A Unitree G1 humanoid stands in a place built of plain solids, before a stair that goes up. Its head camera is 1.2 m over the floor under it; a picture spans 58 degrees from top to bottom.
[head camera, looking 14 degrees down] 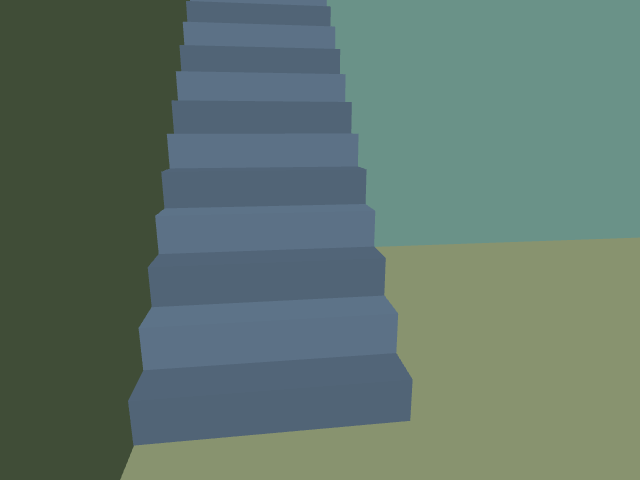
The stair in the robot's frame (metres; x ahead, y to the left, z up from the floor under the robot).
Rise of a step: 0.20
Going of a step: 0.22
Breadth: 1.13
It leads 8 degrees to the left of straight ahead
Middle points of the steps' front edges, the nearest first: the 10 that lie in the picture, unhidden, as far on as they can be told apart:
1.54 0.17 0.20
1.76 0.20 0.40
1.98 0.23 0.60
2.20 0.26 0.80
2.43 0.29 0.99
2.65 0.32 1.19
2.87 0.35 1.39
3.09 0.38 1.59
3.32 0.41 1.79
3.54 0.44 1.99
